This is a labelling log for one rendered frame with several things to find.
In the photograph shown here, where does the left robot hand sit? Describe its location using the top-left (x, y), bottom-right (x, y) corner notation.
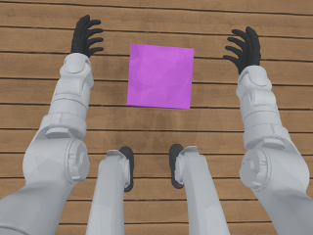
top-left (70, 15), bottom-right (104, 59)

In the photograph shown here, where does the carton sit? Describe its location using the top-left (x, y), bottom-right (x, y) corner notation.
top-left (127, 43), bottom-right (195, 110)

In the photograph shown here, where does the robot right upper arm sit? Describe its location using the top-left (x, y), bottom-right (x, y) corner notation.
top-left (239, 146), bottom-right (313, 235)

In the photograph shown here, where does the robot right thigh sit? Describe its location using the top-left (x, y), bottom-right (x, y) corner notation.
top-left (176, 152), bottom-right (231, 235)

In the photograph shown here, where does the left robot forearm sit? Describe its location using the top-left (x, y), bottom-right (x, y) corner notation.
top-left (22, 53), bottom-right (94, 180)

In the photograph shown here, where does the robot left upper arm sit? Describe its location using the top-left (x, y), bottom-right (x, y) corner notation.
top-left (0, 137), bottom-right (90, 235)

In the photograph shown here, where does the robot right shin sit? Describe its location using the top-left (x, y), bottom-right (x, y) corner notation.
top-left (174, 146), bottom-right (208, 184)

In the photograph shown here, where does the right robot hand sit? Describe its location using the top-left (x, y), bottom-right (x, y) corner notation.
top-left (223, 26), bottom-right (261, 75)

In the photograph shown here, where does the right robot forearm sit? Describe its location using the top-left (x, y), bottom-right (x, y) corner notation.
top-left (236, 65), bottom-right (310, 186)

